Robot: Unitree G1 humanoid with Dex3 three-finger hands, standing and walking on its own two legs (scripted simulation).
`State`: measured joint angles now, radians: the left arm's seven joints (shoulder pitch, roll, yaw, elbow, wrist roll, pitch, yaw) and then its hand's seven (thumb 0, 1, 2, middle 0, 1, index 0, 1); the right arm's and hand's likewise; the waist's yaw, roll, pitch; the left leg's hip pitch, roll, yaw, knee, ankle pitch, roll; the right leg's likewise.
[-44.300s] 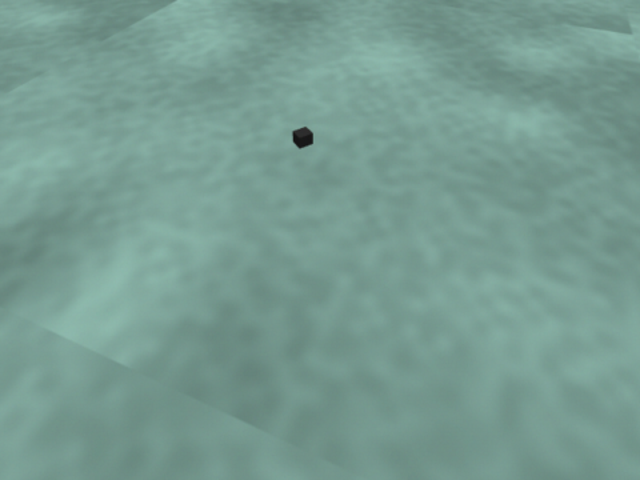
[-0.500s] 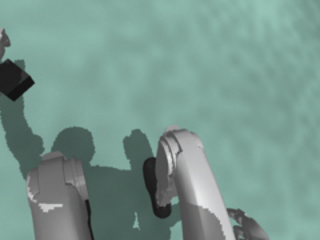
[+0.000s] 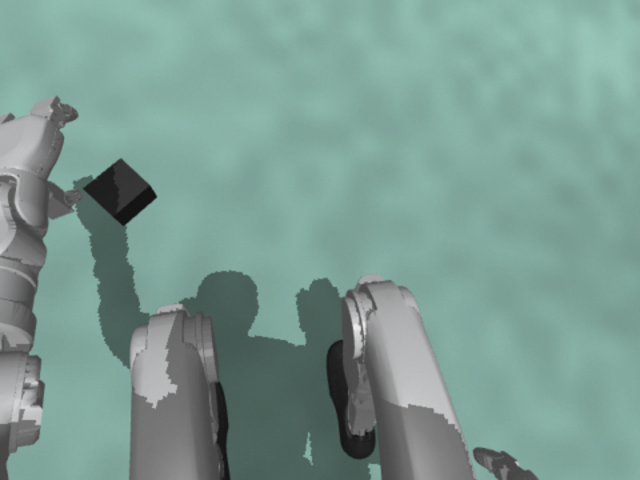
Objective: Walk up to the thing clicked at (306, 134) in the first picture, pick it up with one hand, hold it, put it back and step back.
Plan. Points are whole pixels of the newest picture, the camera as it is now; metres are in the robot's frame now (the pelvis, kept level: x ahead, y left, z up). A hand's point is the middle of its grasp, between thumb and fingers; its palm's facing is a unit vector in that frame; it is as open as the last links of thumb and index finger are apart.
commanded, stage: home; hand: left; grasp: from above
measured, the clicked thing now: (122, 193) +0.54 +0.27 -0.36
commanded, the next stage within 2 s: none
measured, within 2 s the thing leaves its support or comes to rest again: neither
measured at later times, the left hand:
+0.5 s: hand out of the picture +0.31 +0.22 +0.08, palm faces -0.04 -0.89 -0.45, open 7.4 cm
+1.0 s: hand out of the picture +0.23 +0.19 +0.27, palm faces +0.19 -0.96 -0.20, open 7.4 cm
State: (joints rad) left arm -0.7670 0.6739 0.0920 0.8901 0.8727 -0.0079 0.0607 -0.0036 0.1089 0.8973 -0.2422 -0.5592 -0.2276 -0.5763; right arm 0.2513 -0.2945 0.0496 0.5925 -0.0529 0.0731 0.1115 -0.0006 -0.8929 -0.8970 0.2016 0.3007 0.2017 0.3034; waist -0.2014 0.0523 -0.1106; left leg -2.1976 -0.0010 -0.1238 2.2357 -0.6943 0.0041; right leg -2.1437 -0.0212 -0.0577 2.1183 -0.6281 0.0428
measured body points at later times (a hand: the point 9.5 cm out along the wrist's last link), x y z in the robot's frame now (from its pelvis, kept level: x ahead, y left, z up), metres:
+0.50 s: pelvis +0.02 -0.01 +0.18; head +0.16 +0.02 +0.61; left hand +0.31 +0.27 +0.11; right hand +0.24 -0.23 +0.08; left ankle +0.07 +0.12 -0.35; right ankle +0.11 -0.14 -0.35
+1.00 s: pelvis +0.08 -0.01 +0.32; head +0.11 +0.00 +0.77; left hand +0.22 +0.24 +0.29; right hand +0.26 -0.23 +0.25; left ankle +0.07 +0.12 -0.35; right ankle +0.11 -0.14 -0.35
